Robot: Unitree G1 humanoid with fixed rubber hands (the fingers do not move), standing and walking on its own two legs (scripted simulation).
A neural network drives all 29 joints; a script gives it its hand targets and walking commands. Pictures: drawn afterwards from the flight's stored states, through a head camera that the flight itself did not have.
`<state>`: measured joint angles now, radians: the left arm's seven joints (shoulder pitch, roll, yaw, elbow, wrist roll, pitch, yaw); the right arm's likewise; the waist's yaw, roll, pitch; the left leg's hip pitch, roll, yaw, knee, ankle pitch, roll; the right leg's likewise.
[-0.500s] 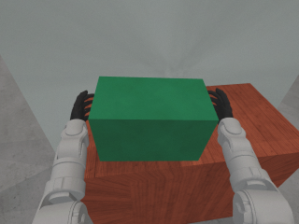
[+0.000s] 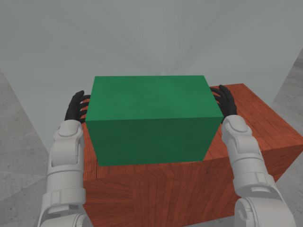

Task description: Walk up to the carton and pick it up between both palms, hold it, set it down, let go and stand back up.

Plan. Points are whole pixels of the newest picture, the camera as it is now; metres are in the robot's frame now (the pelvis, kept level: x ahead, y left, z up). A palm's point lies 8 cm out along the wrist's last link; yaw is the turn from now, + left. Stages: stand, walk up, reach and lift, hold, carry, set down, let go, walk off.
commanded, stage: reach and lift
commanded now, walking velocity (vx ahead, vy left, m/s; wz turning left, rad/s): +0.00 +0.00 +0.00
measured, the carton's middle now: (151, 120) +0.40 -0.03 +0.11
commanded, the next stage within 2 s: hold in 0.78 s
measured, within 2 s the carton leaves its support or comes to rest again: neither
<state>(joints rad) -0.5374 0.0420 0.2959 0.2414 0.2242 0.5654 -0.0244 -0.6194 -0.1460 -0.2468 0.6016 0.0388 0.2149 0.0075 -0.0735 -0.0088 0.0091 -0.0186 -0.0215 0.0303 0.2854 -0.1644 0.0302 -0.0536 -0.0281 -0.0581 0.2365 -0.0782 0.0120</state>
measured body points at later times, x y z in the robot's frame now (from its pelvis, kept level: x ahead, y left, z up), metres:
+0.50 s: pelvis +0.01 -0.01 +0.00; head -0.03 +0.00 +0.45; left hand +0.38 +0.19 +0.17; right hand +0.38 -0.21 +0.18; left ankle +0.00 +0.09 -0.75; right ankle +0.04 -0.13 -0.75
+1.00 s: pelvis +0.00 -0.01 +0.00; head -0.04 +0.00 +0.45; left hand +0.37 +0.19 +0.20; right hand +0.38 -0.21 +0.22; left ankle +0.00 +0.09 -0.75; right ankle +0.04 -0.13 -0.75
